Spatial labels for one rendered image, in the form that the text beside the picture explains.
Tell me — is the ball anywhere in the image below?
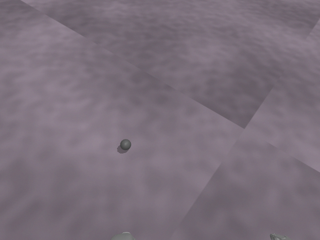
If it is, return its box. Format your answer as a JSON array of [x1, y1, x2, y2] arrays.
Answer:
[[120, 139, 131, 150]]

